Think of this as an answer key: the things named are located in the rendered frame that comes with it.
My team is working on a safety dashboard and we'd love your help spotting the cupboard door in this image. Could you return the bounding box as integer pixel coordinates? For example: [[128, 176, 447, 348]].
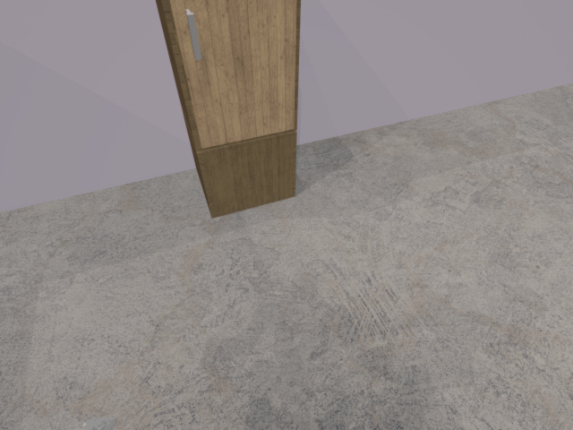
[[169, 0, 297, 149]]

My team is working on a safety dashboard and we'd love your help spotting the handle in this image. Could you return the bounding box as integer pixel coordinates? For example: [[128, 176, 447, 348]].
[[185, 9, 201, 60]]

